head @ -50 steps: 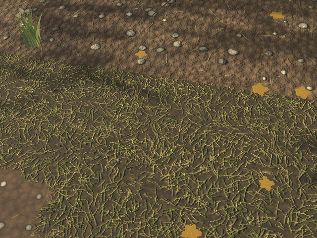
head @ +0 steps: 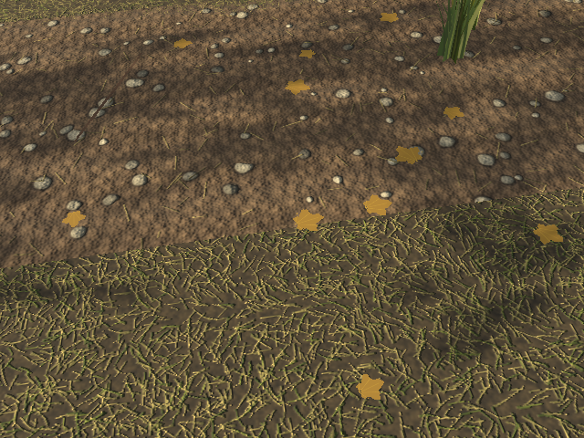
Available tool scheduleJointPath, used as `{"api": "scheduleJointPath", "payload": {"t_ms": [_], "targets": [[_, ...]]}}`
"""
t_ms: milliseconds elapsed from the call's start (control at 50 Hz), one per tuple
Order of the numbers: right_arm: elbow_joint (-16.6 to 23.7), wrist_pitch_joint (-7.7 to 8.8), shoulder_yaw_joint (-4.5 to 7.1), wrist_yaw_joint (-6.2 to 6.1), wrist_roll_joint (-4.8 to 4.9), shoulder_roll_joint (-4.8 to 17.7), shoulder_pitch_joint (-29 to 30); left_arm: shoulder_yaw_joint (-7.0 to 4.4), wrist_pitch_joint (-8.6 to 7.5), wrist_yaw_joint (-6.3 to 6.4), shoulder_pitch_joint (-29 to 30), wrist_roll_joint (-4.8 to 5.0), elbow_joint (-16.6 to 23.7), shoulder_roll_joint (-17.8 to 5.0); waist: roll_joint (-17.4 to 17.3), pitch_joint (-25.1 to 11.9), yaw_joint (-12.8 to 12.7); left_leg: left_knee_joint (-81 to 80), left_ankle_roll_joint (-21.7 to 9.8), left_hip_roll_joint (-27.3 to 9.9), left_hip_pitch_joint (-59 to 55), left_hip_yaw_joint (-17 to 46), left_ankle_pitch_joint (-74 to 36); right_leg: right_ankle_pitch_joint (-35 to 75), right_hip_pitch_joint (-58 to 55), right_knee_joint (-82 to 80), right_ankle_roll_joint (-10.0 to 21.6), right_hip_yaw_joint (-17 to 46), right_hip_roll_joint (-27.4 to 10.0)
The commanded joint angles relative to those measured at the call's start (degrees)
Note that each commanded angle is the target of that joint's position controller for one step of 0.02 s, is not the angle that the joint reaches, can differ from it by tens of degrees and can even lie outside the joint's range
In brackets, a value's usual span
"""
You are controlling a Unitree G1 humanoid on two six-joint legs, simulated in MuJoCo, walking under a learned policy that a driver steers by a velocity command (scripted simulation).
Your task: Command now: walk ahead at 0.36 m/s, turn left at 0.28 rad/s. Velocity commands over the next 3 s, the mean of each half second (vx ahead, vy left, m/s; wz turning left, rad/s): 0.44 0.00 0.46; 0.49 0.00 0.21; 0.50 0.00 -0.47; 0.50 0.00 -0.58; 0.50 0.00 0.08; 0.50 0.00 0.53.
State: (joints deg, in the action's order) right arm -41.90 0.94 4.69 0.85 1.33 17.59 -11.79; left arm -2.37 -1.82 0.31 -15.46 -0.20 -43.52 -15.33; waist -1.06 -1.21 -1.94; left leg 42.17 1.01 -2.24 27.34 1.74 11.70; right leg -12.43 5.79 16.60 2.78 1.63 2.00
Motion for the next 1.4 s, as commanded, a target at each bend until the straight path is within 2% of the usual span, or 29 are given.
{"api": "scheduleJointPath", "payload": {"t_ms": [20, 120, 180, 200, 220, 240, 260, 300, 320, 380, 480, 620, 660, 680, 700, 720, 740, 800, 860, 920, 1020, 1100, 1120, 1140, 1160, 1180, 1220, 1240, 1400], "targets": [[6.6, 1.43, 0.07, 0.21, 0.09, 3.5, 8.3, -3.56, -1.15, -0.09, -2.1, 0.43, 0.9, -11.4, 6.5, 4.9, -3.5, -2.9, -1.0, -1.5, 10.5, 0.8, 0.5, -6.3, -5.6, -8.6, 9.1, 11.6, -17.8], [8.7, 1.59, -0.65, 0.91, 0.24, 3.6, 9.0, -4.25, -1.41, -0.64, -2.1, 1.65, -0.8, -12.4, 6.7, 4.5, -2.9, -6.5, -3.2, -0.9, 3.8, -2.5, 2.4, -2.4, -3.6, -5.6, 7.7, 6.2, -17.9], [6.3, 1.47, 0.79, 0.61, -0.01, 6.1, -1.4, -4.02, -1.22, -0.46, 0.4, 1.72, -0.7, -12.0, 4.4, -0.1, 3.7, -11.3, -6.4, 4.0, -15.4, -6.9, 0.7, 14.7, 4.0, 8.6, 4.0, -1.2, -14.1], [4.1, 1.39, 2.72, 0.08, 0.54, 10.1, -11.5, -3.05, -1.66, -0.27, 0.8, 0.55, 0.1, -9.5, -1.1, -5.6, 8.2, -12.8, -9.2, 0.5, -29.9, 0.8, 1.3, 17.6, 12.4, 25.4, 0.5, -6.6, -10.4], [4.4, 1.57, 4.25, -0.20, 0.36, 18.5, -16.2, -1.18, -3.08, -0.48, 0.8, -1.28, 4.4, -4.4, -19.2, -9.5, 7.6, -22.0, -19.6, -14.7, -44.6, 33.9, 9.8, -12.3, 36.0, 47.9, -4.7, -7.7, 0.3], [5.1, 2.24, 2.66, 0.17, 0.29, 13.3, -16.4, -1.98, -4.75, -0.89, 2.2, 0.19, 3.6, -8.7, -12.9, -11.9, 9.3, -27.9, -21.9, -17.4, -47.0, 42.9, 16.8, -18.5, 43.3, 55.5, -4.2, 3.0, -0.4], [5.7, 2.73, 1.69, 0.30, -0.44, 10.7, -13.3, -2.66, -5.61, -1.47, 4.3, 2.01, 4.4, -11.5, -9.9, -5.5, 8.2, -27.9, -20.3, -16.5, -43.3, 36.7, 13.7, -14.4, 47.0, 56.2, -2.7, 3.5, -3.4], [7.2, 2.74, 0.89, 0.35, -0.68, 8.2, -7.8, -2.63, -5.92, -1.25, 5.4, 0.14, 3.7, -10.8, -1.2, -0.4, 5.1, -27.5, -17.4, -11.9, -32.9, 26.2, 0.7, -6.6, 42.0, 48.4, -2.3, 3.0, -6.9], [7.7, 2.74, 0.44, 0.14, -1.07, 7.4, -6.0, -2.80, -5.51, -1.12, 5.2, -0.85, 3.7, -10.4, -1.7, 0.2, 3.4, -28.7, -16.9, -10.3, -28.6, 23.1, -6.0, -3.7, 37.9, 45.5, -2.7, 3.2, -7.7], [7.3, 2.98, 0.51, -0.68, -0.45, 7.7, -5.2, -2.61, -4.33, -1.26, 5.2, -0.95, 4.0, -8.8, -2.7, 0.8, 1.7, -29.7, -16.8, -7.6, -23.4, 17.3, -19.4, 0.5, 34.0, 39.3, -5.2, 1.5, -6.2], [4.2, 2.50, 0.99, -2.03, 0.10, 8.8, -9.6, -1.03, -4.48, -1.74, 16.6, -0.50, 7.4, -4.9, -3.4, 3.1, 4.8, -28.8, -12.8, -2.9, -17.5, 12.7, -19.4, 16.3, 28.0, 18.8, -6.4, 0.2, -2.0], [0.9, 1.33, 1.24, -2.86, 0.54, 8.3, -12.6, -1.83, -5.71, -2.38, 21.0, 0.50, 9.8, -7.5, -5.4, 3.6, 4.7, -22.6, -10.8, -6.5, -25.0, 21.2, -20.2, 12.9, 22.3, 9.4, -2.7, 2.7, -0.5], [1.2, 1.03, 0.86, -2.56, -0.06, 7.4, -11.0, -3.24, -6.21, -1.85, 10.8, 0.12, 7.4, -10.2, -6.1, -3.3, -0.1, -12.3, -8.9, -4.0, -25.9, 18.6, -35.5, 13.0, 8.3, 7.5, 0.6, 0.0, -0.3], [2.6, 1.09, -0.06, -2.22, -0.87, 5.8, -9.2, -3.87, -6.25, -1.36, 1.3, -0.83, 6.2, -12.2, -4.9, -12.1, -4.7, 0.6, -7.2, -1.5, -18.7, 16.9, -31.3, 13.6, -8.6, 11.2, 4.6, 5.6, -7.0], [2.6, 1.57, -1.52, -1.93, -0.14, 1.0, -17.4, -5.18, -5.63, -1.09, -7.0, -1.51, 4.3, -16.3, 9.4, -22.0, -3.4, 22.9, -2.4, 7.4, 2.4, 11.0, -4.6, 5.9, -32.1, 10.8, 14.7, 29.5, -20.9], [1.4, 1.96, -1.76, -1.83, 0.62, 2.8, -20.6, -4.32, -5.42, -1.76, -8.1, 0.33, 2.8, -12.0, 16.0, -23.5, -2.7, 31.4, -1.9, 7.7, 10.3, 11.3, 21.6, -3.1, -33.4, 4.5, 16.6, 43.4, -25.7], [1.8, 2.11, -0.65, -1.64, 1.09, 7.3, -14.3, -3.28, -5.13, -1.55, -4.7, 1.29, 3.3, -8.3, 10.2, -13.0, -3.7, 34.5, -1.9, 4.5, 14.2, 11.2, 18.2, -9.0, -24.6, 2.3, 14.2, 37.3, -22.9], [5.1, 3.11, -0.52, -1.37, -1.45, 6.2, -2.4, -1.83, -4.12, -1.60, 2.5, -0.10, 3.6, -5.8, 2.1, 2.2, -0.2, 26.0, -2.5, -1.3, 11.4, 5.2, 9.0, 2.7, -2.0, -3.7, 10.7, 22.5, -15.1], [5.1, 3.58, -1.67, -0.80, -1.46, 2.8, -4.6, -1.97, -4.07, -1.55, 2.9, 0.83, 3.3, -6.7, 6.0, 1.8, 2.6, 16.4, -0.9, -2.6, 7.3, 3.0, 9.4, 10.6, 3.9, -6.1, 12.6, 18.5, -13.5], [7.0, 4.41, -2.99, -0.39, -2.22, 0.9, 1.8, -3.05, -3.69, -0.98, 1.9, 1.50, 2.8, -10.3, 5.5, 2.5, 1.1, 1.9, 0.3, -1.6, 1.5, 0.9, -0.1, 12.0, 9.3, -7.1, 11.4, 12.8, -10.9], [8.9, 5.15, -2.20, 0.27, -0.91, 3.6, 8.8, -3.48, -2.45, -0.47, -4.2, 2.31, 1.2, -11.5, 5.8, 2.1, -0.8, -10.3, 1.0, 1.3, -6.4, 2.3, -11.8, 5.3, 8.7, -3.9, 7.9, 15.0, -11.3], [7.4, 5.53, 0.06, -0.53, -0.95, 7.2, 0.3, -2.56, -1.68, -0.26, -5.2, 1.46, 1.3, -8.5, 5.6, -1.1, 5.1, -15.4, -2.4, -0.5, -22.7, 2.4, -5.7, 1.4, 11.8, 9.0, 3.2, 15.4, -7.5], [6.5, 5.47, 1.14, -1.11, -1.87, 10.9, -8.5, -1.07, -1.87, -0.41, -5.3, 0.44, 2.6, -4.2, -2.1, -8.4, 8.8, -16.5, -6.0, -11.1, -34.8, 12.8, -1.2, -7.2, 18.4, 26.6, 0.5, 10.4, -3.2], [5.1, 4.29, 2.24, -0.80, -2.36, 15.3, -11.6, -0.23, -2.53, -0.21, -11.2, 2.07, 4.9, -1.7, -19.4, -14.2, 6.2, -23.4, -13.5, -22.5, -44.6, 36.0, 14.2, -21.8, 33.5, 43.5, -1.7, 3.9, 1.1], [5.1, 4.26, 1.33, -0.42, -1.80, 10.7, -10.3, -1.57, -2.33, 0.12, -10.1, 3.14, 3.8, -7.3, -13.2, -9.3, 6.8, -26.7, -13.8, -21.4, -40.4, 40.0, 24.0, -19.4, 39.1, 51.9, -2.3, 6.4, -2.1], [5.3, 4.35, 0.45, -0.43, -1.41, 7.7, -7.8, -2.39, -1.99, 0.12, -6.2, 3.05, 4.2, -9.5, -9.1, -3.6, 6.8, -26.9, -12.0, -19.3, -35.6, 31.8, 20.1, -14.3, 40.7, 54.0, -2.3, 6.2, -3.7], [5.1, 4.52, -0.72, -0.18, -2.00, 3.7, -2.4, -2.62, -1.16, 0.18, -3.4, 1.88, 4.1, -8.2, -4.9, 1.1, 4.6, -28.6, -10.2, -14.0, -27.3, 18.9, 5.1, -7.3, 37.5, 51.3, -2.8, 5.5, -6.5], [4.7, 4.74, -0.65, -0.32, -2.40, 3.9, -1.2, -2.63, -0.74, -0.12, -3.6, 1.98, 4.7, -7.2, -7.5, 1.7, 3.1, -29.8, -10.2, -13.5, -24.5, 15.1, 0.8, -5.2, 35.2, 50.3, -3.1, 5.2, -7.8], [0.8, 5.28, 0.92, -1.06, -1.72, 7.0, -2.2, -1.42, -0.02, -1.99, 5.5, 1.50, 8.7, -3.3, -2.3, 4.0, 4.1, -33.7, -11.1, -12.3, -24.1, -2.0, -15.7, 10.0, 34.4, 32.6, -4.0, 2.4, -8.4]]}}
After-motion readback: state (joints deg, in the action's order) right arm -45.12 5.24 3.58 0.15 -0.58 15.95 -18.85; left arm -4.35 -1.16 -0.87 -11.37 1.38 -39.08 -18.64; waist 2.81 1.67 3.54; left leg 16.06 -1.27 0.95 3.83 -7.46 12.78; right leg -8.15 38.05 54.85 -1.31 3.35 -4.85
